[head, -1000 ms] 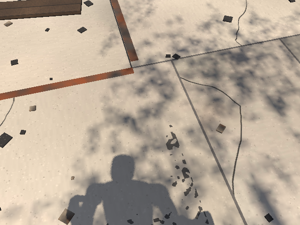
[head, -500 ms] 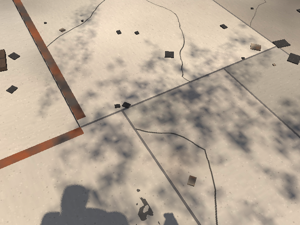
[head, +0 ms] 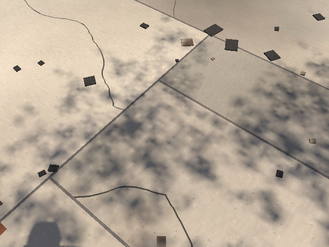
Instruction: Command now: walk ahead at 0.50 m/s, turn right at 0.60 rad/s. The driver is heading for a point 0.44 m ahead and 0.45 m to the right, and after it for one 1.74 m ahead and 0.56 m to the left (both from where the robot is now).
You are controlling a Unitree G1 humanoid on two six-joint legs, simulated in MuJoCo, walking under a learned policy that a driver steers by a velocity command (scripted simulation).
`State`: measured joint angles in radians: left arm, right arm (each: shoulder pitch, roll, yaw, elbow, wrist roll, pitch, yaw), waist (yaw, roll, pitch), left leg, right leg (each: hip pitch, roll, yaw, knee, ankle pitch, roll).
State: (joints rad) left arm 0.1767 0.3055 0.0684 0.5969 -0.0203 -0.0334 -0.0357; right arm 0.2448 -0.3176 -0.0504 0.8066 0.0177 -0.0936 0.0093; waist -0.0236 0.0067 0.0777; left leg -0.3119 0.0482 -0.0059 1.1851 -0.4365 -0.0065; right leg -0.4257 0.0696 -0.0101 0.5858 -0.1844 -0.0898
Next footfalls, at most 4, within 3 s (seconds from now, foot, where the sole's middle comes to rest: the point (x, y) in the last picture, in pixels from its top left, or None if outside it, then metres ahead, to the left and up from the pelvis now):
0.36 left None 0.41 0.12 -0.76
0.88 right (229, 208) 0.57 -0.23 -0.76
1.36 left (211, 150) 0.85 -0.19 -0.76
1.78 right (262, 170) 0.74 -0.40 -0.76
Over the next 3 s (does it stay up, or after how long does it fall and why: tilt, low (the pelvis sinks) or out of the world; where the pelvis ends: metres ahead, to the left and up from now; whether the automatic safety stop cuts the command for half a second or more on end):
stays up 0.72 -0.25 0.02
